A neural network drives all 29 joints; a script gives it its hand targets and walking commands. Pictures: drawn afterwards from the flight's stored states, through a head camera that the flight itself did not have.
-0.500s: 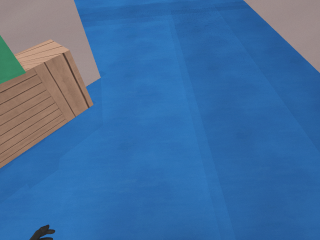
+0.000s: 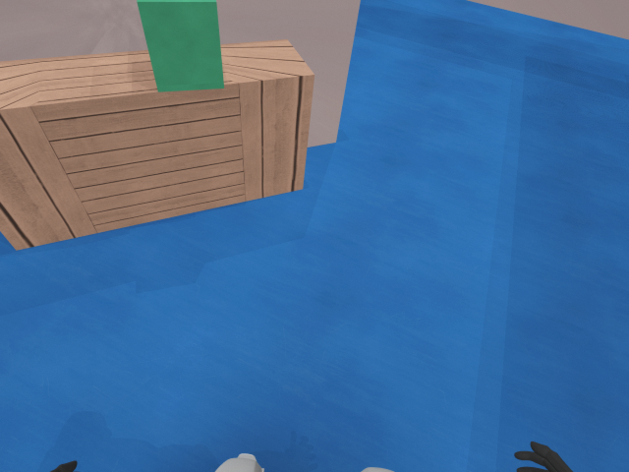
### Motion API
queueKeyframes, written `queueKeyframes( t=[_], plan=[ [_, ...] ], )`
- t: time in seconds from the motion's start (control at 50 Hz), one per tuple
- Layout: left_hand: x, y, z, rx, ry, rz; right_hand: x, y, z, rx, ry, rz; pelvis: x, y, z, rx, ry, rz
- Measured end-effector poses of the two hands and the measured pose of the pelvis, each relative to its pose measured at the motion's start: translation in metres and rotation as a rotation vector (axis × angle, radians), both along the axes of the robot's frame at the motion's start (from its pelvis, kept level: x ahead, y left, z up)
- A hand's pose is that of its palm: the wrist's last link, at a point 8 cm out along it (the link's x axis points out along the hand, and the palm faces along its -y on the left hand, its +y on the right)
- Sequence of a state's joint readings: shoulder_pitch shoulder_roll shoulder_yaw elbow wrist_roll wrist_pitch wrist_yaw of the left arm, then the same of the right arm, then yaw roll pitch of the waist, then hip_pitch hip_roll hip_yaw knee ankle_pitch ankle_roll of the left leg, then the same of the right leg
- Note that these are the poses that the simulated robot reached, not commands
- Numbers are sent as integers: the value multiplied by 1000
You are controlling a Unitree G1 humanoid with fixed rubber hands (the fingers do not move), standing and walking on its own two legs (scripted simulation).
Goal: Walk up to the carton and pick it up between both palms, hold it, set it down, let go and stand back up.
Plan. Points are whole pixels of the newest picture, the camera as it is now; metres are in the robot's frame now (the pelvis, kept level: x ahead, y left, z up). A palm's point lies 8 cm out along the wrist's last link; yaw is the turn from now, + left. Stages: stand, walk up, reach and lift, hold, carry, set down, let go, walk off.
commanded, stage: walk up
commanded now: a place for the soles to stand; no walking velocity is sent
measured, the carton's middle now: (182, 34) +1.28 +0.42 -0.06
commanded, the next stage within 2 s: none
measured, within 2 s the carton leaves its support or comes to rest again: neither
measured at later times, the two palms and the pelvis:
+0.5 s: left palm out of the picture +0.06 +0.36 -0.06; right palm (461, 312) +0.39 -0.25 -0.08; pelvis +0.16 +0.02 +0.00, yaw +17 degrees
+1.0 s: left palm (45, 390) +0.25 +0.37 -0.10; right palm (451, 271) +0.48 -0.25 -0.09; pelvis +0.31 +0.04 -0.01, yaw +22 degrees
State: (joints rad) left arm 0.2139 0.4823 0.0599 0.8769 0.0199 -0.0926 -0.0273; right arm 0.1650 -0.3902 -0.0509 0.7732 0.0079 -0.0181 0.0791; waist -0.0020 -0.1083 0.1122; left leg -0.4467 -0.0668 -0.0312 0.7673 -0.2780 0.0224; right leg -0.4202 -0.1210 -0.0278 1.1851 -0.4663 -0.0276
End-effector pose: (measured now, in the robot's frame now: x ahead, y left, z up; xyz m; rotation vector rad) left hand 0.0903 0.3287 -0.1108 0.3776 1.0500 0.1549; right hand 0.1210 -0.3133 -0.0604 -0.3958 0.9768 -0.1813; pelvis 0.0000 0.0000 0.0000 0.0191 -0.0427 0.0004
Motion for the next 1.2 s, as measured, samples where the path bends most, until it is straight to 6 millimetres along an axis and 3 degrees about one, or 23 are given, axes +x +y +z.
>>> queueKeyframes(
  t=[0.12,0.22,0.3,0.42,0.5,0.58,0.64,0.74,0.86,0.98,1.06,1.2],
  plan=[
    [15,-24,-2,-22,24,4,10,-7,-14,11,72,14,33,-12,0,17,1,53],
    [12,-27,10,35,2,88,46,-16,-35,31,102,46,68,-24,-6,-31,-15,115],
    [-7,-12,29,86,-5,234,101,-5,-39,39,108,156,94,-23,-1,-46,-31,175],
    [-30,12,53,135,55,357,205,26,-30,53,17,284,131,-4,5,-60,-40,238],
    [-34,31,50,140,99,419,274,67,-24,64,-38,369,158,15,1,-65,-38,285],
    [-20,48,31,114,132,459,325,112,-21,71,-83,423,185,37,-8,1,-33,314],
    [10,52,18,73,123,460,339,129,-21,65,-98,428,199,49,-9,-2,-27,353],
    [70,53,12,17,62,404,333,128,-17,32,-24,399,222,53,1,22,-32,372],
    [116,50,4,-15,57,372,329,102,-14,-20,42,366,258,52,1,42,-28,371],
    [152,43,5,-1,45,392,353,67,-24,-51,72,313,304,44,-6,14,-31,374],
    [158,41,10,35,-4,456,388,67,-35,-63,102,329,332,42,-10,-25,-47,406],
    [142,40,24,44,58,578,468,117,-32,-21,51,455,363,59,-1,-48,-70,456]
  ],
)
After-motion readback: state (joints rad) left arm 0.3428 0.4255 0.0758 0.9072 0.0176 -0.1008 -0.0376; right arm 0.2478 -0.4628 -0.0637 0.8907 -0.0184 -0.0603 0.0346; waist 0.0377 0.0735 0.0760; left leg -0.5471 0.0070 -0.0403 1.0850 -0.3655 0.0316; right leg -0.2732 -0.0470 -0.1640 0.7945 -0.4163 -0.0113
